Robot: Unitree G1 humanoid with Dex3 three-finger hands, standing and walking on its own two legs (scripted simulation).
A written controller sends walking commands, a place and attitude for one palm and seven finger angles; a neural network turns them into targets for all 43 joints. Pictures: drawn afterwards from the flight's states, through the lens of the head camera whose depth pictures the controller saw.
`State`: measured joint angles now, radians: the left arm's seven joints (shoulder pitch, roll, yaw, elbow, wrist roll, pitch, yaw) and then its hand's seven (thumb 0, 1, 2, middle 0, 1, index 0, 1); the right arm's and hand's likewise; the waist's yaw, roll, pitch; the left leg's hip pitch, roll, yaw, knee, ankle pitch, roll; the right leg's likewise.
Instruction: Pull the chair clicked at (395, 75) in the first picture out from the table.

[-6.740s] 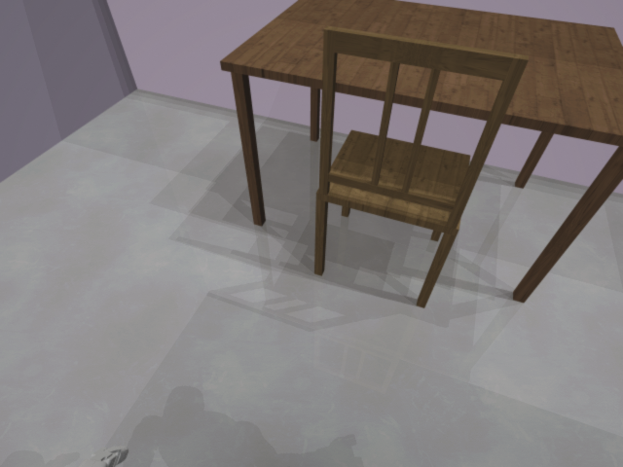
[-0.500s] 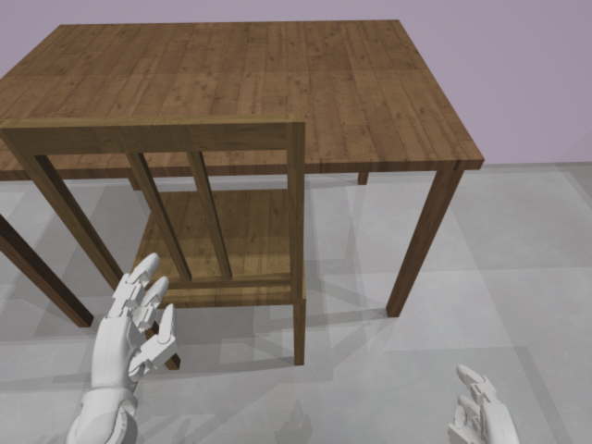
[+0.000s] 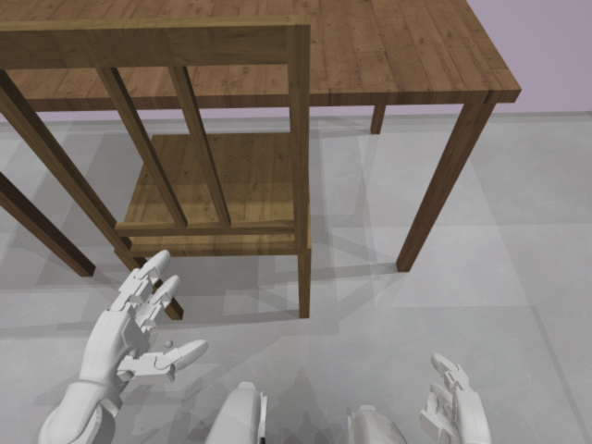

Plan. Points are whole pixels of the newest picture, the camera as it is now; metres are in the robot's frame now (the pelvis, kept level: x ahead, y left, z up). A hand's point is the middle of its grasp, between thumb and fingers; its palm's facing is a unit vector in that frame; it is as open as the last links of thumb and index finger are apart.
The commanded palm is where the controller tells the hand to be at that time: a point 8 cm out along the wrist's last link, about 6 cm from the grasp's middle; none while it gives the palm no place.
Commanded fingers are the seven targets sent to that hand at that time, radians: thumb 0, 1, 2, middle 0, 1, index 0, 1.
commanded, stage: raise the hand toward the chair's back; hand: left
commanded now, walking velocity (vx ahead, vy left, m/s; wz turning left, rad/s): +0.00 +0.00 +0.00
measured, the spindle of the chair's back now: (152, 163) +0.53 +0.27 +0.04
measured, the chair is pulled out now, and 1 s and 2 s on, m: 0.00 0.00 0.00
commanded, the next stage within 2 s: aim the fingers beside a spindle in 1.32 s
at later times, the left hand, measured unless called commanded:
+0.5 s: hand (106, 324) +0.24 +0.23 +0.07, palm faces +0.11 -0.99 -0.04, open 16.3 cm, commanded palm +0.22 +0.28 +0.07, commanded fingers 0.00 -0.50 0.30 -0.06 -0.08 -0.06 -0.08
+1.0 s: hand (119, 312) +0.26 +0.23 +0.06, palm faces +0.02 -1.00 -0.03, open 16.9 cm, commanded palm +0.24 +0.29 +0.07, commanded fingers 0.00 -0.50 0.30 -0.06 -0.08 -0.06 -0.08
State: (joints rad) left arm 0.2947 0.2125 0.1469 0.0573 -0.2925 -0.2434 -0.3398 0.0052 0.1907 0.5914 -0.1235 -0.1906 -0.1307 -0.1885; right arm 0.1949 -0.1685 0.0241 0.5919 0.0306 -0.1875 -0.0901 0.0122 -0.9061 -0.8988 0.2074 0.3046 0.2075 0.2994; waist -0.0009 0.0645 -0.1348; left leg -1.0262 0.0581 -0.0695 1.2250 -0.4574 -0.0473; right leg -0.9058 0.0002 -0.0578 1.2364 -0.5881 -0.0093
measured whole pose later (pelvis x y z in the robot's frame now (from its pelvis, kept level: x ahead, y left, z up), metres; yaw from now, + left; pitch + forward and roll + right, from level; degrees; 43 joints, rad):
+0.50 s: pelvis +0.01 +0.03 +0.01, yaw +0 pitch +15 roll -4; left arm 0.37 0.22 0.20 -0.04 -0.26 -0.41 -0.17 -0.01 -0.39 0.34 -0.07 -0.10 -0.08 -0.10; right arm 0.19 -0.21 0.00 0.56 0.01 -0.22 -0.07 0.01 -0.91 -0.90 0.20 0.30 0.20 0.30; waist -0.01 0.02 -0.16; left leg -0.99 0.04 -0.06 1.18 -0.46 -0.01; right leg -0.84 -0.01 -0.05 1.14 -0.56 0.03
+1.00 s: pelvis +0.02 +0.03 +0.02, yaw +0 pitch +15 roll -4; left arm 0.30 0.25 0.22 0.06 -0.28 -0.30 -0.26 -0.01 -0.50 0.30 -0.06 -0.08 -0.06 -0.08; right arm 0.24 -0.23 0.01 0.56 0.02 -0.18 -0.07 0.01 -0.91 -0.90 0.21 0.30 0.21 0.30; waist -0.03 0.04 -0.15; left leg -0.94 0.05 -0.05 1.14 -0.45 -0.01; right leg -0.80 -0.01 -0.05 1.09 -0.55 0.03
